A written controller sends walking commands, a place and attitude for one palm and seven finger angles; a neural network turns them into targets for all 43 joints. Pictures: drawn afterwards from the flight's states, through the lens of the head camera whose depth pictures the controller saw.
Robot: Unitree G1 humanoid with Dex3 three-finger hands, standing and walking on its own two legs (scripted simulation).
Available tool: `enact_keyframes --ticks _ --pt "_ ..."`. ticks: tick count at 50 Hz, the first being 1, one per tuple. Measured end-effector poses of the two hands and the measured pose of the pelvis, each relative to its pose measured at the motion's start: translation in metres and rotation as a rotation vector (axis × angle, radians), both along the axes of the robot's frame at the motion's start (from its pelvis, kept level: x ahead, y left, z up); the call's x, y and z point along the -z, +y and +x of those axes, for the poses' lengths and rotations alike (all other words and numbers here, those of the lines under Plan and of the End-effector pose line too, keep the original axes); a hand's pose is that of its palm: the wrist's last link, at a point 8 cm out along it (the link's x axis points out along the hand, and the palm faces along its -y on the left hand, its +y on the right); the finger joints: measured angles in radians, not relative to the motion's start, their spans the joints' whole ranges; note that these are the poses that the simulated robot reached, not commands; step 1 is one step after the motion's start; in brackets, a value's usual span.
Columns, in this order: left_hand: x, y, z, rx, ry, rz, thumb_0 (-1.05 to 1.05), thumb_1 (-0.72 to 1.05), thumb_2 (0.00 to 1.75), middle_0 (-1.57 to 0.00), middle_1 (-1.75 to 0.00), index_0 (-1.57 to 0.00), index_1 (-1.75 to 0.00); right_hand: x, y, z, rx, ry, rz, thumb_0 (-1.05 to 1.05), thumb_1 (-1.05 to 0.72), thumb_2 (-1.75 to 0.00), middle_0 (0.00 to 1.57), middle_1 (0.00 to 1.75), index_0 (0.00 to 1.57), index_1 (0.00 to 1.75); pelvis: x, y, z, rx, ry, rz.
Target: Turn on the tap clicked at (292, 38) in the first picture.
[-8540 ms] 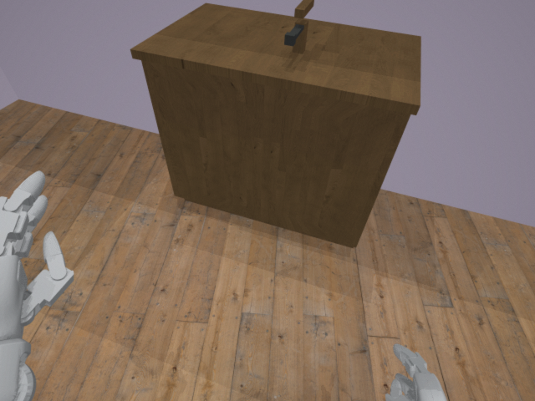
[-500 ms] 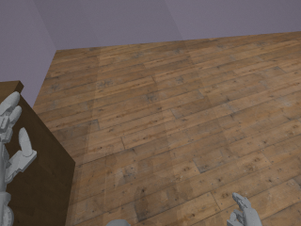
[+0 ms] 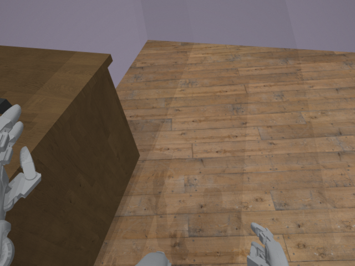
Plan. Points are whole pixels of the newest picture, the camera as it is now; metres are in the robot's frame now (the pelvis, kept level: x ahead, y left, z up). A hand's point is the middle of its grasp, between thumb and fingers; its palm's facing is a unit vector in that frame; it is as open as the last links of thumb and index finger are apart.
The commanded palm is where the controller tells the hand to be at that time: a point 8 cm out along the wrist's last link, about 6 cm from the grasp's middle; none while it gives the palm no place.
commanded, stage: turn to face it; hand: left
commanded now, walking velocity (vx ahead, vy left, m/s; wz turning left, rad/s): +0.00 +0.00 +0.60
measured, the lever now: (1, 106) +0.42 +0.49 +0.13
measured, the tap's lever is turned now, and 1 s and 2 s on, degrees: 0 0 0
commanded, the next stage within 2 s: take the last steps up to it in 1.54 s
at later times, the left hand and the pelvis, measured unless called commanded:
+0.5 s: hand out of the picture +0.05 +0.27 +0.20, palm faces +0.60 -0.67 -0.43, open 7.4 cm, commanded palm -0.01 +0.30 +0.19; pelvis -0.08 -0.01 +0.01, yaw +18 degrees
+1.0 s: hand out of the picture -0.11 +0.23 +0.20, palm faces +0.82 -0.43 -0.38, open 7.4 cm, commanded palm -0.18 +0.24 +0.19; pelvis -0.15 -0.08 +0.01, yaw +35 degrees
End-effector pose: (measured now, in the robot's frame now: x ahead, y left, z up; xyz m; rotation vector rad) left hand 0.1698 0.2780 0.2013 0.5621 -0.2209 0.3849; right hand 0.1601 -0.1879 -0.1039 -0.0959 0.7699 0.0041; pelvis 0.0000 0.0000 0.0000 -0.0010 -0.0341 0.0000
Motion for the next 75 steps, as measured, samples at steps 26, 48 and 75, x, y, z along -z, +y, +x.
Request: enact_keyframes --ticks 26,48,75 --pt "-0.012 0.017 -0.175 -0.212 -0.078 0.013 0.02 0.89 0.9 -0.21 -0.3 -0.21 -0.3 -0.033 0.019 -0.028 -0.24 -0.062 -0.071 0.01 -0.9 -0.9 0.2 0.3 0.2 0.3 -0.009 -0.015 -0.078 -0.329 0.004 -0.015" --pt "-0.007 -0.038 -0.319 -0.541 -0.091 -0.025 0.02 0.89 0.9 -0.21 -0.3 -0.21 -0.3 -0.044 -0.029 -0.028 -0.477 -0.09 -0.243 0.02 -0.9 -0.9 0.2 0.3 0.2 0.3 -0.012 -0.083 -0.139 -0.595 0.032 0.035" --pt "0.014 -0.133 -0.452 -0.885 0.005 -0.077 0.01 0.89 0.9 -0.21 -0.3 -0.21 -0.3 -0.015 0.009 -0.067 -0.84 -0.033 -0.095 0.02 -0.9 -0.9 0.21 0.3 0.2 0.3 -0.01 -0.165 -0.181 -0.892 0.008 0.047"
